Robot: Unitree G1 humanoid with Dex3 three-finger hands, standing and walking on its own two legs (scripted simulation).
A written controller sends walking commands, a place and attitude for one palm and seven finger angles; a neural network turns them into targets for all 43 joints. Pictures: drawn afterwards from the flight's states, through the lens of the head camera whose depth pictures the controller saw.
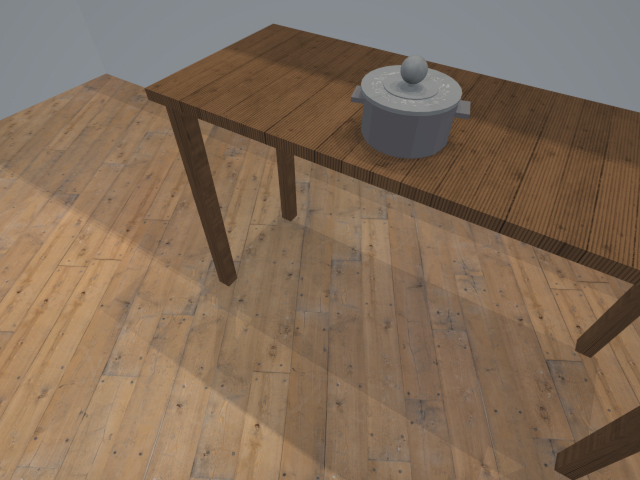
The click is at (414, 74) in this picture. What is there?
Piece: lid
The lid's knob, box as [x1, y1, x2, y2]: [400, 55, 427, 83]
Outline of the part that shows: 412,55 407,57 403,61 400,71 405,81 409,83 416,83 425,76 427,71 427,64 421,56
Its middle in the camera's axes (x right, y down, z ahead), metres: +0.17 -0.31 +0.72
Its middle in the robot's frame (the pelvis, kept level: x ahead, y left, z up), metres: +0.77 -0.13 +0.16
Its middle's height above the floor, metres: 0.94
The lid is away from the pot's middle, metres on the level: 0.00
